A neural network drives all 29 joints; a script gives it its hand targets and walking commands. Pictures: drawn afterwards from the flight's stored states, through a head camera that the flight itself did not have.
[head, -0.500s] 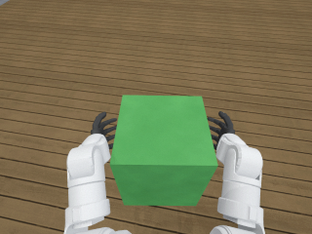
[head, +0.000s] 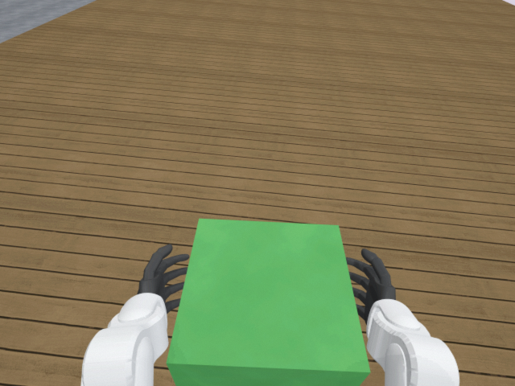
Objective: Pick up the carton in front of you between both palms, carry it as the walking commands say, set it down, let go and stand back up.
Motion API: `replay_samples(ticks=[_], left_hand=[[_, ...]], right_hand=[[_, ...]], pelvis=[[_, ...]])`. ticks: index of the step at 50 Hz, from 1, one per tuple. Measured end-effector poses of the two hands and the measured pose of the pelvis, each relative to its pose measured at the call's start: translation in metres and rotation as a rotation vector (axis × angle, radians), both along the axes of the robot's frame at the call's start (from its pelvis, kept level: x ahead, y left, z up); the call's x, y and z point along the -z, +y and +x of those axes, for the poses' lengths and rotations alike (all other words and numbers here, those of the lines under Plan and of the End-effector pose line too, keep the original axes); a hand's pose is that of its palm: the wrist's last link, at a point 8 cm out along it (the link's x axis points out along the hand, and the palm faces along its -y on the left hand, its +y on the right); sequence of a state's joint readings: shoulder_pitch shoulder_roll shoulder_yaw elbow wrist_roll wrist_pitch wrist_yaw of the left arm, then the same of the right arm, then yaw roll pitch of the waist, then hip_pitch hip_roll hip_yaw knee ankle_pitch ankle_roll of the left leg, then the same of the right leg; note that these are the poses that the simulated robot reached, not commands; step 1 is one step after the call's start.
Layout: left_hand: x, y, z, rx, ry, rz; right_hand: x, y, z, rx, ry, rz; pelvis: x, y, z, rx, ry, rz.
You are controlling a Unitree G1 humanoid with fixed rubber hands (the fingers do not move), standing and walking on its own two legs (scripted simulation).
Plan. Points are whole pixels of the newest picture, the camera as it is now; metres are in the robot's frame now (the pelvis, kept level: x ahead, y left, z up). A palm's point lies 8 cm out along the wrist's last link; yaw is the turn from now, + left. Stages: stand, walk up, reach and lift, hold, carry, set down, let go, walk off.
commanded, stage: carry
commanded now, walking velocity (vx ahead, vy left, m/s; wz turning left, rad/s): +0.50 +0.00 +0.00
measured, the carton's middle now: (263, 325) +0.23 -0.01 +0.00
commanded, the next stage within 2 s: none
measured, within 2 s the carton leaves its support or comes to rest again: neither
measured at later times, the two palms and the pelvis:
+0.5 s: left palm (200, 170) +0.52 +0.12 +0.07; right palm (340, 168) +0.56 -0.18 +0.06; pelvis +0.32 -0.05 +0.00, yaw +4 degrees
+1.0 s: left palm (196, 93) +0.86 +0.18 +0.08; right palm (302, 97) +0.85 -0.12 +0.08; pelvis +0.63 +0.03 +0.00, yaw +0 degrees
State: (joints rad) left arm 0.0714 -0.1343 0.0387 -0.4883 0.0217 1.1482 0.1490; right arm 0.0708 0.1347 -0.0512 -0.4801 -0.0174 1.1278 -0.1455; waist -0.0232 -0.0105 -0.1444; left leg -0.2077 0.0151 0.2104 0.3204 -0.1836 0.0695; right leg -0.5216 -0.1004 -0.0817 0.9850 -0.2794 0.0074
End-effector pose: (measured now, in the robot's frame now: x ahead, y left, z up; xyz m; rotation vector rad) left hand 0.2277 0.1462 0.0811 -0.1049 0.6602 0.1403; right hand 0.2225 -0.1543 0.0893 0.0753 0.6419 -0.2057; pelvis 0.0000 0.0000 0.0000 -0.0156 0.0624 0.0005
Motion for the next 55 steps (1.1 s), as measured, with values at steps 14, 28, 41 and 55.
replay_samples(ticks=[14,28,41,55], left_hand=[[0.009,-0.018,0.181,-0.050,-0.039,0.032],[0.000,-0.023,0.328,-0.125,0.028,0.044],[0.007,0.022,0.522,-0.064,-0.077,-0.003],[-0.009,0.036,0.695,-0.003,-0.032,-0.005]], right_hand=[[0.019,-0.018,0.194,-0.044,-0.038,0.033],[0.014,-0.020,0.367,-0.133,0.027,0.042],[0.007,0.022,0.539,-0.059,-0.076,0.002],[-0.008,0.036,0.695,0.000,-0.026,0.007]], pelvis=[[0.027,-0.026,0.194,-0.031,-0.027,0.014],[-0.003,-0.045,0.352,-0.068,0.000,0.038],[0.026,0.009,0.536,-0.025,-0.018,0.018],[-0.003,0.035,0.695,-0.008,0.015,-0.005]])
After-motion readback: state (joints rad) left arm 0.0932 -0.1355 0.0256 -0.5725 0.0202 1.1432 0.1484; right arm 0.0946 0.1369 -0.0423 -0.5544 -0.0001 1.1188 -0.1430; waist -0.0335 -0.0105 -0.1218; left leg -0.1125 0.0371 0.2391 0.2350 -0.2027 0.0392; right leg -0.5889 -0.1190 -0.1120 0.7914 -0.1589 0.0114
